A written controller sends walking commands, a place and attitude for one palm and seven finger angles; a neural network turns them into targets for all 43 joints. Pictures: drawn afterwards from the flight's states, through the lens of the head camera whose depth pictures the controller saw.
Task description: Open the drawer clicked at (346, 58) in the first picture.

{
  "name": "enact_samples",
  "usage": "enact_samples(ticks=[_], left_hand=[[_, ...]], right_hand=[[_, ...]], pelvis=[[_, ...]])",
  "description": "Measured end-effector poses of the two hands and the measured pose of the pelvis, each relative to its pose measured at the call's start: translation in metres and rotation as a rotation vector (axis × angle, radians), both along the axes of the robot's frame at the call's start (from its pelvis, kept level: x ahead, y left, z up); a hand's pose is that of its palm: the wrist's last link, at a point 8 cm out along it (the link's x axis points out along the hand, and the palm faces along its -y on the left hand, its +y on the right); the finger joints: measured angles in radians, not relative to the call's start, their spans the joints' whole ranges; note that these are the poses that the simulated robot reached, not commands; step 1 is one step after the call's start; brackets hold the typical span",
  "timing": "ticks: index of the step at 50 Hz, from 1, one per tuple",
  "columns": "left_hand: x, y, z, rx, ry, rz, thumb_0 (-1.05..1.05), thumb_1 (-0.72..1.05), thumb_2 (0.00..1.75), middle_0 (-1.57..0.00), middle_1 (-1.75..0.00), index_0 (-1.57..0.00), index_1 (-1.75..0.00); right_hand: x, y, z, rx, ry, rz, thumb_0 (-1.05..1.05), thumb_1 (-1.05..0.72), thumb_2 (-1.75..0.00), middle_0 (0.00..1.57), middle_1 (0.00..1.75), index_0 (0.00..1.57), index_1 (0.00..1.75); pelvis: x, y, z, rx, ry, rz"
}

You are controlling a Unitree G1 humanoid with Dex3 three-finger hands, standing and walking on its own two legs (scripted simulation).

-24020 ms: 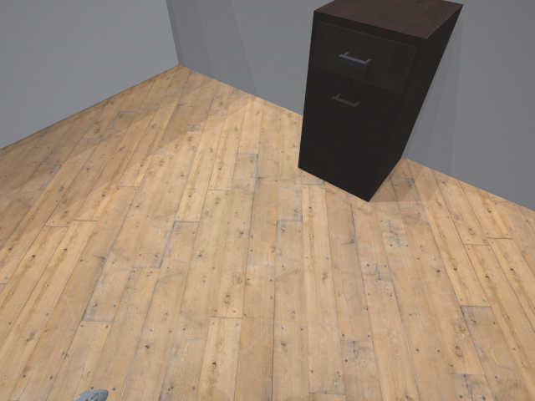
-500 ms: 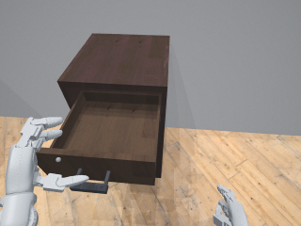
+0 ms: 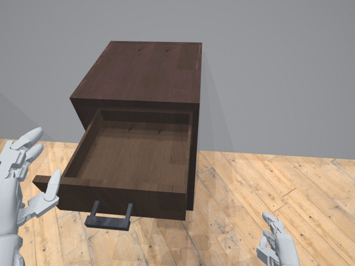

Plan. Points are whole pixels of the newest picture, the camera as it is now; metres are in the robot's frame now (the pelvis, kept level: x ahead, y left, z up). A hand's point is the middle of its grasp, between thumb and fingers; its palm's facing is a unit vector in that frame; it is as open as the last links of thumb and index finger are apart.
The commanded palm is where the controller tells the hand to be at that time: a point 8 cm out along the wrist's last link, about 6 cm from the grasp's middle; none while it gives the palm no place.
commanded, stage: draw the hand back to the body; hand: left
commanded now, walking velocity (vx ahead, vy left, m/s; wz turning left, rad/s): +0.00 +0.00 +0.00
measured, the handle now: (110, 214) +0.25 +0.22 -0.08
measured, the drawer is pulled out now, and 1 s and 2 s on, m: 0.30 0.30 0.30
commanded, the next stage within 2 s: step back with the hand held close in 0.20 s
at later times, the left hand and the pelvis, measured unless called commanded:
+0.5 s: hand (46, 194) +0.18 +0.24 +0.16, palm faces +0.37 -0.81 -0.46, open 7.5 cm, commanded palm +0.11 +0.29 +0.17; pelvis -0.02 +0.00 +0.00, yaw +1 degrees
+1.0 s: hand (22, 243) +0.11 +0.24 +0.15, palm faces +0.40 -0.82 -0.42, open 7.5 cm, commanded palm +0.04 +0.29 +0.17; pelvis -0.08 +0.01 -0.01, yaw +1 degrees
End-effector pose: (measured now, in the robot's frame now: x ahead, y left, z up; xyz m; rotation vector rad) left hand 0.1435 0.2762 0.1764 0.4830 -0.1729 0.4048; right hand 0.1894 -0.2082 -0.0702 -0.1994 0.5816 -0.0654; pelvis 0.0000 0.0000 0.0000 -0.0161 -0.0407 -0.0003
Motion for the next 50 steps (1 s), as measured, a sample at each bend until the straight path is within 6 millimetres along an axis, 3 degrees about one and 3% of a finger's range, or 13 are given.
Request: enact_samples(ticks=[10, 22, 27, 34, 50], left_hand=[[-0.004, 0.0, -0.005, -0.022, 0.014, 0.008, 0.01, 0.83, 0.87, -0.21, -0.34, -0.21, -0.34], [-0.004, 0.003, 0.007, 0.048, -0.028, -0.029, 0.01, 0.88, 0.89, -0.21, -0.31, -0.21, -0.3], [-0.006, 0.001, 0.001, 0.067, 0.025, -0.083, 0.01, 0.89, 0.89, -0.21, -0.3, -0.21, -0.3], [-0.024, 0.006, -0.004, 0.086, 0.06, -0.11, 0.01, 0.89, 0.89, -0.21, -0.3, -0.21, -0.3], [-0.076, 0.003, -0.008, 0.041, -0.072, -0.061, 0.01, 0.89, 0.89, -0.21, -0.3, -0.21, -0.3]], right_hand=[[-0.002, 0.006, -0.001, 0.01, 0.003, 0.014, 0.02, -0.91, -0.9, 0.2, 0.3, 0.2, 0.3], [-0.015, -0.004, -0.005, -0.01, 0.056, -0.016, 0.02, -0.9, -0.9, 0.2, 0.3, 0.2, 0.3], [-0.028, -0.015, -0.006, -0.033, 0.095, -0.073, 0.02, -0.91, -0.9, 0.2, 0.3, 0.2, 0.3], [-0.049, -0.02, -0.005, -0.058, 0.116, -0.115, 0.02, -0.91, -0.9, 0.2, 0.3, 0.2, 0.3], [-0.096, -0.014, -0.006, -0.097, 0.092, -0.058, 0.02, -0.9, -0.9, 0.21, 0.3, 0.21, 0.3]], pelvis=[[-0.002, 0.001, 0.0, 0.0, 0.0, 0.004], [-0.011, 0.001, -0.002, -0.002, 0.044, 0.018], [-0.019, 0.006, -0.003, 0.004, 0.072, 0.015], [-0.036, 0.01, -0.005, 0.01, 0.079, 0.018], [-0.081, 0.006, -0.014, 0.0, 0.077, 0.018]])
